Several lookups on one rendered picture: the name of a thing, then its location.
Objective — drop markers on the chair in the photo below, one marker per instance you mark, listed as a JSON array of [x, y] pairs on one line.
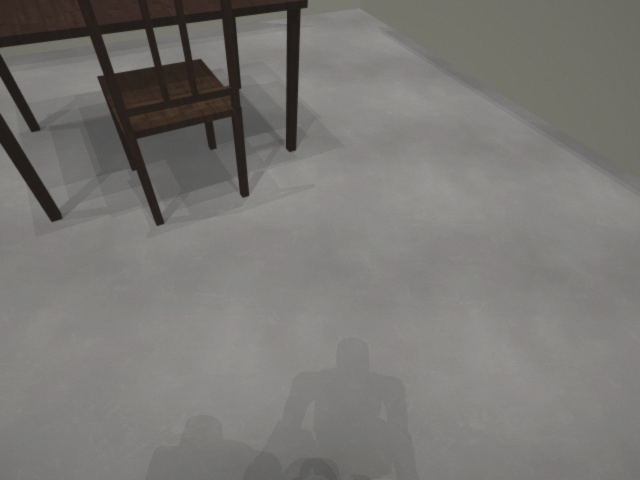
[[163, 98]]

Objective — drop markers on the table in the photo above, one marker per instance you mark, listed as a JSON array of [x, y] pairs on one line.
[[34, 21]]

